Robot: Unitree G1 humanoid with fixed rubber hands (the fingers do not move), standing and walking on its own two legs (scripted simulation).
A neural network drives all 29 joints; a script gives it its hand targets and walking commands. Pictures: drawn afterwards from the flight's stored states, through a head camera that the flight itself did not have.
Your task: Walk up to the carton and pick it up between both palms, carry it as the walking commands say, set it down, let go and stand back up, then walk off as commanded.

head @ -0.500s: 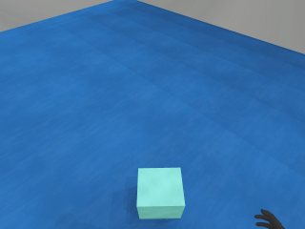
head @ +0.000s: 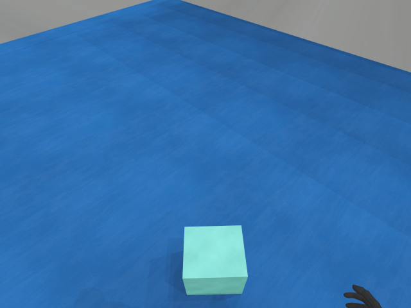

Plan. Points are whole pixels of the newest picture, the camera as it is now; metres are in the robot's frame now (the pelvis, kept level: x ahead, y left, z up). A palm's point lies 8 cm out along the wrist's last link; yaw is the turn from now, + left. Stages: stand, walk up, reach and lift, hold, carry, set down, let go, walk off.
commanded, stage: walk up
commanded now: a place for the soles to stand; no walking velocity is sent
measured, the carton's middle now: (213, 260) +0.44 -0.02 -0.63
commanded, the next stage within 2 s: reach and lift in 1.56 s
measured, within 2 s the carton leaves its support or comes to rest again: neither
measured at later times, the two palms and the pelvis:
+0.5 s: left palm out of the picture +0.07 +0.32 -0.08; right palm out of the picture +0.10 -0.33 -0.09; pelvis +0.00 -0.01 +0.00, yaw -3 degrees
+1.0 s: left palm out of the picture +0.08 +0.30 -0.08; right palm out of the picture +0.05 -0.34 -0.10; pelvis +0.00 -0.01 +0.00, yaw -3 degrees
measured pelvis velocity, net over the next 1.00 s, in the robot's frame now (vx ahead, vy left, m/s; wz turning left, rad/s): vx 0.00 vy -0.01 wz -0.05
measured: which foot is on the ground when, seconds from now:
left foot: down 0.00-1.00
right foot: down 0.00-1.00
